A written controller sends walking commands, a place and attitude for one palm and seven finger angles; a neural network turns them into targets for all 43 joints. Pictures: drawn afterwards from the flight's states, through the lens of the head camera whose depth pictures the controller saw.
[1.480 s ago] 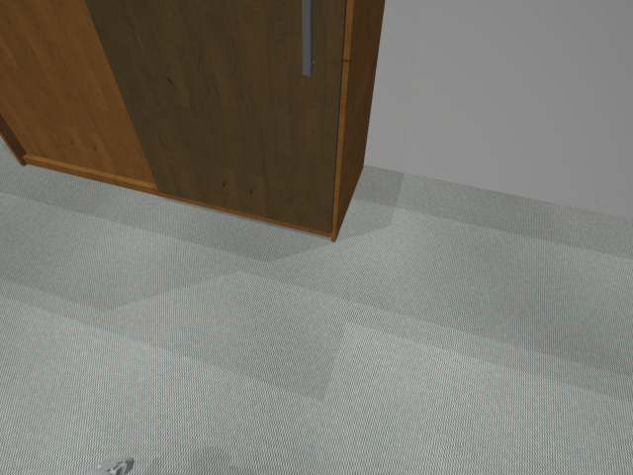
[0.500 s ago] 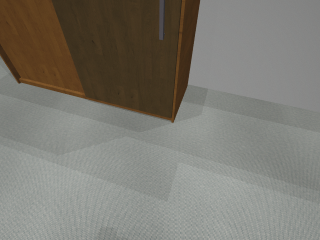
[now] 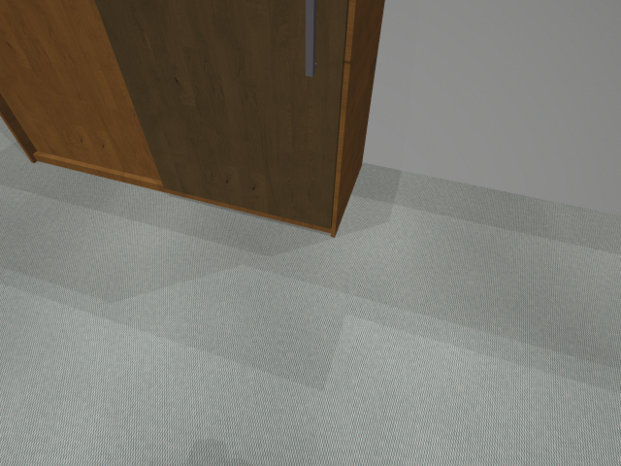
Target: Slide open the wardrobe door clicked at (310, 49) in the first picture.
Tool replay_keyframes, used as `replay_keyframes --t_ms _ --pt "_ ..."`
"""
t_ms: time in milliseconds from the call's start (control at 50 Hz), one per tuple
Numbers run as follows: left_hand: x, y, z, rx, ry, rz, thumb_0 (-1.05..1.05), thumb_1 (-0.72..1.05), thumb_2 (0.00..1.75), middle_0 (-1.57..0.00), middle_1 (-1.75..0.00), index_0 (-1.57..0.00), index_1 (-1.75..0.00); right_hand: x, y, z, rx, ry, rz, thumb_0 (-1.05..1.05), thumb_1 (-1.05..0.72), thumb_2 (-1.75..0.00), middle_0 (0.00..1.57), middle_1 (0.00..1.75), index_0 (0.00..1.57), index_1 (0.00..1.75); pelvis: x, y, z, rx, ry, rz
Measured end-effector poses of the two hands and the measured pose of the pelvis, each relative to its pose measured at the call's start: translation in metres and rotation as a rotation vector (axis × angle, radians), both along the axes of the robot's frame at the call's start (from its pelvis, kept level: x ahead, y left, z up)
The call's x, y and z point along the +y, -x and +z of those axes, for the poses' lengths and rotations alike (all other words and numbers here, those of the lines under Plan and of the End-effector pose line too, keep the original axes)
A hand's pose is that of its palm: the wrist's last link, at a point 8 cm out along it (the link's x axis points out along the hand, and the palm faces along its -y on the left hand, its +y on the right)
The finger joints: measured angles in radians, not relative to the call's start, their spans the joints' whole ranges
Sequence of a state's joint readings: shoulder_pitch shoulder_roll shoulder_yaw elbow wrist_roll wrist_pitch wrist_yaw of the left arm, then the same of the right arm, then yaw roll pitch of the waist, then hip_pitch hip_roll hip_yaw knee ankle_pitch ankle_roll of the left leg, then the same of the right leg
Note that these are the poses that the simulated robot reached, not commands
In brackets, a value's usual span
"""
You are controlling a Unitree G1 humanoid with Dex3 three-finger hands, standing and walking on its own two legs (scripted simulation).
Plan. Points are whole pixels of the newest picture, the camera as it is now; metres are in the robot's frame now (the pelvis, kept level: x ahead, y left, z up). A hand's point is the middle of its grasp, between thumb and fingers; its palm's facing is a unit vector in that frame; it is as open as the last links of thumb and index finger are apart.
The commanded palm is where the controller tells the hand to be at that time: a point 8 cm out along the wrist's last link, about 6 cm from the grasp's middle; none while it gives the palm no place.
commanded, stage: walk to a spot facing it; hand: right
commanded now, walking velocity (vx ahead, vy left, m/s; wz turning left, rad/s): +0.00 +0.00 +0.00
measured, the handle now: (312, 27) +1.16 +0.06 +0.09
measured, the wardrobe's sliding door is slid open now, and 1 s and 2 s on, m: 0.00 0.00 0.00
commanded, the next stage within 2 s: none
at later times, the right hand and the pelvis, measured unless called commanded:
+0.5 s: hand out of the picture +0.06 -0.18 -0.19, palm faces -0.15 +0.95 -0.26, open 7.4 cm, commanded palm none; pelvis -0.02 +0.02 -0.03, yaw +11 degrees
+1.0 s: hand (453, 449) +0.20 -0.21 -0.18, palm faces -0.38 +0.91 -0.18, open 7.4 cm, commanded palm none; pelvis +0.08 -0.03 +0.00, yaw +28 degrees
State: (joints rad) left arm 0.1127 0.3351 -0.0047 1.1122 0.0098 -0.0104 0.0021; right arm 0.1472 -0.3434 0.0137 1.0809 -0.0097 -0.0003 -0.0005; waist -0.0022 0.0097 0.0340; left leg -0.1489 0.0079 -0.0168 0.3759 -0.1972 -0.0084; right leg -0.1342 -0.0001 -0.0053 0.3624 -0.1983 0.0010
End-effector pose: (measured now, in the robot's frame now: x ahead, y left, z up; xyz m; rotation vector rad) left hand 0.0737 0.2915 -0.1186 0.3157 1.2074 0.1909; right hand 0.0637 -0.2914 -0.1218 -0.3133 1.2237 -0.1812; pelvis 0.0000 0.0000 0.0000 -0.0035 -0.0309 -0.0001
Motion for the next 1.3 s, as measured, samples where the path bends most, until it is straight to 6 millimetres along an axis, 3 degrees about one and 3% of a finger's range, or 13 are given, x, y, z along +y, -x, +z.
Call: replay_keyframes --t_ms 220,360,500,640,760,840,900,1020,1160,1300 --pt "-0.005 0.004 -0.005 -0.013 0.007 0.041 0.0 0.91 0.9 -0.2 -0.3 -0.2 -0.3 0.006 0.003 -0.006 0.036 -0.003 0.01 0.01 -0.9 -0.9 0.2 0.3 0.2 0.3 0.0 0.001 -0.004 0.01 0.001 0.047" --pt "-0.02 0.032 -0.024 -0.025 0.064 0.134 0.0 0.91 0.9 -0.2 -0.3 -0.2 -0.3 0.033 0.002 -0.024 0.076 -0.055 0.068 0.01 -0.9 -0.9 0.2 0.3 0.2 0.3 0.003 0.01 -0.016 0.017 0.024 0.127" --pt "-0.016 0.063 -0.053 0.01 0.123 0.219 0.01 0.91 0.89 -0.2 -0.3 -0.2 -0.3 0.067 0.002 -0.032 0.052 -0.072 0.111 0.01 -0.9 -0.9 0.2 0.3 0.2 0.3 0.018 0.016 -0.031 0.014 0.012 0.194" --pt "-0.013 0.068 -0.025 -0.003 0.117 0.267 0.01 0.91 0.9 -0.2 -0.3 -0.2 -0.3 0.08 0.007 -0.017 0.103 -0.112 0.139 0.01 -0.9 -0.9 0.2 0.3 0.2 0.3 0.016 0.006 -0.008 0.051 0.013 0.258" --pt "-0.016 0.051 -0.007 -0.062 0.072 0.315 0.01 0.91 0.9 -0.2 -0.3 -0.2 -0.3 0.063 -0.012 -0.017 0.131 -0.121 0.179 0.01 -0.9 -0.9 0.2 0.3 0.21 0.3 0.003 -0.015 -0.003 0.07 0.009 0.323" --pt "-0.027 0.03 0.002 -0.118 0.033 0.337 0.01 0.91 0.9 -0.19 -0.3 -0.2 -0.3 0.043 -0.039 -0.027 0.139 -0.124 0.202 0.01 -0.9 -0.9 0.2 0.3 0.21 0.3 -0.012 -0.036 -0.007 0.072 -0.006 0.37" --pt "-0.04 0.022 0.004 -0.169 0.0 0.373 0.01 0.91 0.9 -0.2 -0.3 -0.2 -0.3 0.029 -0.071 -0.039 0.146 -0.125 0.243 0.01 -0.9 -0.9 0.2 0.3 0.2 0.3 -0.024 -0.053 -0.014 0.06 -0.015 0.417" --pt "-0.079 0.051 0.011 -0.088 0.018 0.507 0.0 0.91 0.9 -0.2 -0.3 -0.2 -0.3 0.04 -0.169 -0.029 0.07 -0.145 0.374 0.01 -0.91 -0.9 0.19 0.3 0.2 0.3 -0.027 -0.09 -0.001 0.045 -0.037 0.498" --pt "-0.137 0.099 -0.001 0.122 0.101 0.712 0.0 0.91 0.9 -0.2 -0.3 -0.2 -0.3 0.097 -0.269 -0.026 0.006 -0.176 0.514 0.01 -0.91 -0.9 0.19 0.3 0.2 0.3 -0.014 -0.134 -0.002 0.042 -0.041 0.587" --pt "-0.191 0.123 -0.007 0.338 0.23 0.905 0.0 0.91 0.9 -0.2 -0.3 -0.2 -0.3 0.203 -0.345 -0.037 0.01 -0.237 0.695 0.01 -0.91 -0.9 0.19 0.3 0.19 0.3 0.019 -0.177 -0.014 0.045 -0.031 0.672"
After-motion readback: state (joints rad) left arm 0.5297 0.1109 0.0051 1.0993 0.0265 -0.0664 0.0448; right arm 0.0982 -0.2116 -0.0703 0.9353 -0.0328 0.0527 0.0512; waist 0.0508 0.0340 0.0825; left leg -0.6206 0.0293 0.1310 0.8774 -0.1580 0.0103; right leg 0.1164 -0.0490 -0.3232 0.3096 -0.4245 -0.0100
